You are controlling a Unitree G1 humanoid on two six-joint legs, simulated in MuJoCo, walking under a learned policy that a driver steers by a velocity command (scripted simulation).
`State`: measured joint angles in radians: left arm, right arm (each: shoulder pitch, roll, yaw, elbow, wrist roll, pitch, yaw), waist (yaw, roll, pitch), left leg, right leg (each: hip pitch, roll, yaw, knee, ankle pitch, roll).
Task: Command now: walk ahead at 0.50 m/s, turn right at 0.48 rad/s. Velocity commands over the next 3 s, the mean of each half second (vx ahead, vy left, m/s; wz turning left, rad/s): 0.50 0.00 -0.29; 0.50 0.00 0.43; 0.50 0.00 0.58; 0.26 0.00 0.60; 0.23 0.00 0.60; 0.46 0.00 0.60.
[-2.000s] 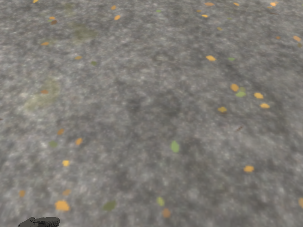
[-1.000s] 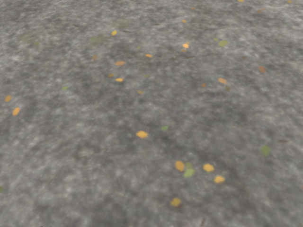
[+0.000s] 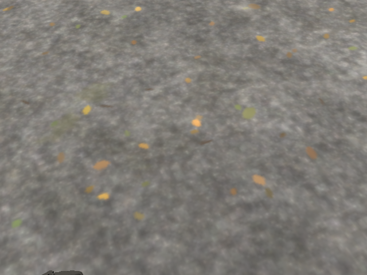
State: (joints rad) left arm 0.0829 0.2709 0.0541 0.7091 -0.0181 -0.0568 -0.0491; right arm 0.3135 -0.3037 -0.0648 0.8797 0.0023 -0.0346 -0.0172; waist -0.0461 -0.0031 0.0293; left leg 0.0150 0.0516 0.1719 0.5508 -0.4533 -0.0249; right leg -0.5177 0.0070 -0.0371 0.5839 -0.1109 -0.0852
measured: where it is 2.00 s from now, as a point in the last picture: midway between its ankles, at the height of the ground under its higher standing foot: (145, 139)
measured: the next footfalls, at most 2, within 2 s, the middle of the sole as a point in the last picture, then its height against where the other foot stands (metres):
left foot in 0.50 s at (169, 269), level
right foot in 0.98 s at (218, 195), level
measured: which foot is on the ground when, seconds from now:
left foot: down 0.00-0.00, up 0.02-0.48, down 0.50-1.00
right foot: down 0.00-0.52, up 0.54-0.96, down 0.98-1.00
